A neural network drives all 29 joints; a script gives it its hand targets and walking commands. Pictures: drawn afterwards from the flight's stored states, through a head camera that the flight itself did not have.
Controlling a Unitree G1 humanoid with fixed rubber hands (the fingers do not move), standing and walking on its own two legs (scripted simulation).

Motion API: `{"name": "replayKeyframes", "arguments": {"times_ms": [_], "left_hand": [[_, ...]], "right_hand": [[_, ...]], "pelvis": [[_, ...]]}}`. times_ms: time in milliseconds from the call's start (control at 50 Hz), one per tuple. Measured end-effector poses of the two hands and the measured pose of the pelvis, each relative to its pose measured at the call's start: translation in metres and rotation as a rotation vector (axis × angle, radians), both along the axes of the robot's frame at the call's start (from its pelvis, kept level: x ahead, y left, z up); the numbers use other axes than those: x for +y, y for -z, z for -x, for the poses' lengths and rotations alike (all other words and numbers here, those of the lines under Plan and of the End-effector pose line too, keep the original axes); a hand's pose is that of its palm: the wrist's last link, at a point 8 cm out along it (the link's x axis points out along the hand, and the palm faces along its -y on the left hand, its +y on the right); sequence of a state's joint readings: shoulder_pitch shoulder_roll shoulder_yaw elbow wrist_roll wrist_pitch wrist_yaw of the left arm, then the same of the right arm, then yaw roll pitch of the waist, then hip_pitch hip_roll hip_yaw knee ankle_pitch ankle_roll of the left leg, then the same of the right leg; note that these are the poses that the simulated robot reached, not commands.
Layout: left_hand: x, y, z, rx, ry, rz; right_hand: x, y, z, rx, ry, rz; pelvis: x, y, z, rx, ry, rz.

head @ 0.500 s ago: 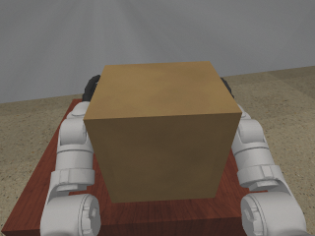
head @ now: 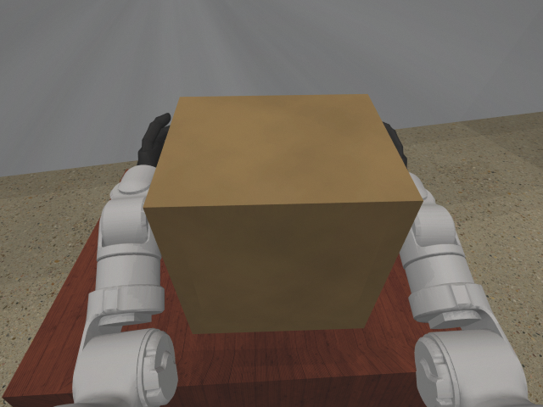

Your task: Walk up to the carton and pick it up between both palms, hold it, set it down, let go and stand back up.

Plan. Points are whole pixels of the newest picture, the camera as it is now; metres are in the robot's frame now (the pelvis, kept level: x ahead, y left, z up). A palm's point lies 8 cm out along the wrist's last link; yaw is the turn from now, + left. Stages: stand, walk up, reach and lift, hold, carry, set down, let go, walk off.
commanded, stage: set down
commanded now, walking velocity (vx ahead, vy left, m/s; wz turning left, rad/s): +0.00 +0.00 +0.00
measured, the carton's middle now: (276, 218) +0.32 +0.00 +0.19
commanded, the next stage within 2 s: none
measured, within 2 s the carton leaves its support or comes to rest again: neither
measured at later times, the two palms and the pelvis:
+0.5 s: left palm (169, 198) +0.41 +0.18 +0.15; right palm (370, 198) +0.41 -0.15 +0.15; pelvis +0.03 +0.00 +0.00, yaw +0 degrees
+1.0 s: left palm (178, 200) +0.42 +0.16 +0.14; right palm (378, 211) +0.40 -0.17 +0.13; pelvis +0.02 +0.00 +0.00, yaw +0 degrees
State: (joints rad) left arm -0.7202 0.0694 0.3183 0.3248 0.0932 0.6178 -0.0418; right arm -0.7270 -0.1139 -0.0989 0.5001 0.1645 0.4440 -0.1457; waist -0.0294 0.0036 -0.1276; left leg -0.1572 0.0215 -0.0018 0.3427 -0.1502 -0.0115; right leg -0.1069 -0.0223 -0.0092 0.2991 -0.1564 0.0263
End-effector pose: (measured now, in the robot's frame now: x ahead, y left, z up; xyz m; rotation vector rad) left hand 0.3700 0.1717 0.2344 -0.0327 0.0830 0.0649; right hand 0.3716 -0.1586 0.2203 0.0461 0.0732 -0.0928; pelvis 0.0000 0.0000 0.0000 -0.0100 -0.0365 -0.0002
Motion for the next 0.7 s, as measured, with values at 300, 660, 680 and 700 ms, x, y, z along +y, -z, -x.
{"name": "replayKeyframes", "arguments": {"times_ms": [300,660,680,700], "left_hand": [[-0.002,0.056,-0.038,0.022,0.023,-0.054],[0.008,0.080,-0.038,0.022,0.027,-0.100],[0.009,0.081,-0.037,0.021,0.027,-0.098],[0.009,0.081,-0.035,0.021,0.029,-0.094]], "right_hand": [[-0.003,0.050,-0.036,0.018,0.010,-0.014],[0.008,0.066,-0.035,0.011,0.011,0.075],[0.008,0.065,-0.033,0.010,0.011,0.077],[0.009,0.065,-0.032,0.010,0.011,0.079]], "pelvis": [[-0.006,-0.001,-0.013,-0.012,-0.001,-0.008],[-0.002,-0.001,-0.028,0.000,-0.001,-0.002],[-0.002,-0.001,-0.027,-0.003,-0.001,-0.002],[-0.001,-0.001,-0.026,-0.007,-0.001,-0.001]]}}
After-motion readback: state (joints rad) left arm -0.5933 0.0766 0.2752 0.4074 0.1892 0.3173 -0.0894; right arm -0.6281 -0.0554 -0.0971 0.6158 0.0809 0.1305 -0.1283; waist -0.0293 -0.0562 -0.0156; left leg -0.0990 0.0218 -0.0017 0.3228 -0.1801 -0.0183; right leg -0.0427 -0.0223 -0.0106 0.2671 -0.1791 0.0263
